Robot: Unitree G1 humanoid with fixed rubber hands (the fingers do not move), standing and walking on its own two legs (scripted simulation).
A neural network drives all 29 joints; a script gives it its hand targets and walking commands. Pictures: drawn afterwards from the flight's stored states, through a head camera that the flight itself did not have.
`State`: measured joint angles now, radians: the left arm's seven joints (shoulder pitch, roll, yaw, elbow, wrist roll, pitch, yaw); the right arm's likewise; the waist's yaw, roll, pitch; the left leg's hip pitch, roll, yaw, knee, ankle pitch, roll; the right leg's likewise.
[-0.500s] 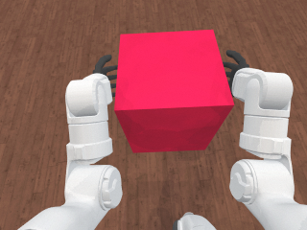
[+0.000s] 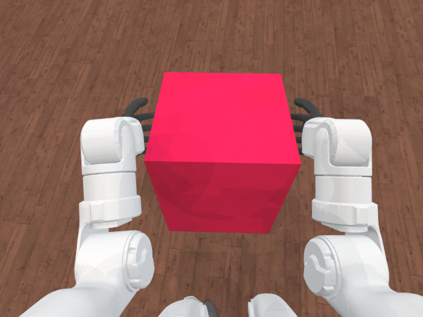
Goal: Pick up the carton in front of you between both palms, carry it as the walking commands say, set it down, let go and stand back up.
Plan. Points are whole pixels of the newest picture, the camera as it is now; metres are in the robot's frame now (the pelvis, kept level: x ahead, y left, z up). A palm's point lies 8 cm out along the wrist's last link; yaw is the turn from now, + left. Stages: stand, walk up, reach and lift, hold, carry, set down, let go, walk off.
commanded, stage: carry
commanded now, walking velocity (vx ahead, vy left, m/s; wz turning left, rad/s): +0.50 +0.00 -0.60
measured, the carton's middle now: (220, 158) +0.39 +0.00 +0.05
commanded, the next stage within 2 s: none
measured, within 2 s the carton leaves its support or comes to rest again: neither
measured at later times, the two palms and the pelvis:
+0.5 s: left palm out of the picture +0.73 +0.05 +0.21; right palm out of the picture +0.69 -0.25 +0.22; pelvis +0.33 -0.05 +0.06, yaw -15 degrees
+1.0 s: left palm out of the picture +1.03 -0.21 +0.29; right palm out of the picture +0.84 -0.45 +0.28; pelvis +0.63 -0.10 +0.11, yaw -30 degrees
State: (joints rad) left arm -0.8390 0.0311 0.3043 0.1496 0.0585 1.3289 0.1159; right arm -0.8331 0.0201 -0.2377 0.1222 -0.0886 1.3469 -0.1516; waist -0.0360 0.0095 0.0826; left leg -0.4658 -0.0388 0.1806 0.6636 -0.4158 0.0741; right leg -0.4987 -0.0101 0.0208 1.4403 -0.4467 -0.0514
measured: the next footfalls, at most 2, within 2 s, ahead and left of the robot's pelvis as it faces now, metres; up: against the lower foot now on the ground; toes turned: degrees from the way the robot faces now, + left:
right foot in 0.30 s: +0.40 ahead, -0.12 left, +0.05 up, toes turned -17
left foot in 0.66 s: +0.65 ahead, +0.03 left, +0.09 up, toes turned -18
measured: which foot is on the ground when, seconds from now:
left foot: down 0.00-0.34, up 0.36-0.64, down 0.66-1.00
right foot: up 0.00-0.28, down 0.30-0.68, up 0.70-1.00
